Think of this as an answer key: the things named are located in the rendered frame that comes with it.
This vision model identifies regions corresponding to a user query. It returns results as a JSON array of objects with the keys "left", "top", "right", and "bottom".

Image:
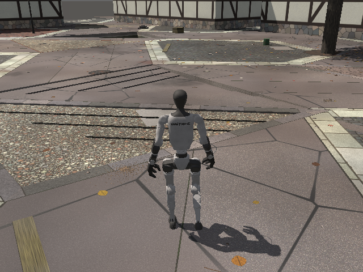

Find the robot right thigh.
[{"left": 189, "top": 158, "right": 201, "bottom": 194}]

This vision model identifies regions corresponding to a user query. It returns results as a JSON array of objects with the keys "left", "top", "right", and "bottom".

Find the robot left foot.
[{"left": 168, "top": 216, "right": 176, "bottom": 230}]

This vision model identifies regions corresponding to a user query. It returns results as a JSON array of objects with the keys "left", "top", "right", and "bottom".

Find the robot left forearm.
[{"left": 149, "top": 138, "right": 160, "bottom": 165}]

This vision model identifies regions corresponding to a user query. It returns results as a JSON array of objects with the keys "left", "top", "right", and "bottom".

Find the robot right forearm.
[{"left": 202, "top": 136, "right": 214, "bottom": 159}]

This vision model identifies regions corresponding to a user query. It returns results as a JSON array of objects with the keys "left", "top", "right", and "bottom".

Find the right robot hand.
[{"left": 202, "top": 157, "right": 215, "bottom": 169}]

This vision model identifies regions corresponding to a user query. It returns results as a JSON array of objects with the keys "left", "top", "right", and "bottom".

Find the left robot upper arm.
[{"left": 154, "top": 114, "right": 169, "bottom": 147}]

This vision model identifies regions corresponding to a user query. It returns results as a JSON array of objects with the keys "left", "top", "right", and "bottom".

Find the left robot hand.
[{"left": 147, "top": 163, "right": 161, "bottom": 178}]

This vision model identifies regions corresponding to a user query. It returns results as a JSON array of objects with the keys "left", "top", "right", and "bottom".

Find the right robot upper arm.
[{"left": 192, "top": 114, "right": 208, "bottom": 145}]

